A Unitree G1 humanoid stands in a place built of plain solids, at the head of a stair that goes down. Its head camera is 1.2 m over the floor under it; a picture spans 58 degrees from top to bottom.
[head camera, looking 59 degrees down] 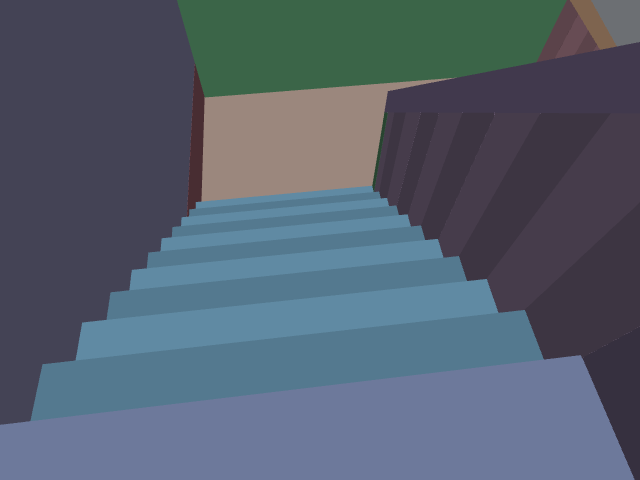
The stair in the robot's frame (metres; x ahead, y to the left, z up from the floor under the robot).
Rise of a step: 0.20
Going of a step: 0.21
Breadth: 1.60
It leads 7 degrees to the left of straight ahead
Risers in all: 11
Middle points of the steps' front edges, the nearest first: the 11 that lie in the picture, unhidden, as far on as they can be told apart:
0.26 0.07 0.00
0.47 0.09 -0.19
0.68 0.12 -0.39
0.89 0.14 -0.58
1.11 0.17 -0.78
1.32 0.19 -0.97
1.53 0.22 -1.17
1.74 0.24 -1.36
1.96 0.27 -1.56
2.17 0.29 -1.75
2.38 0.32 -1.95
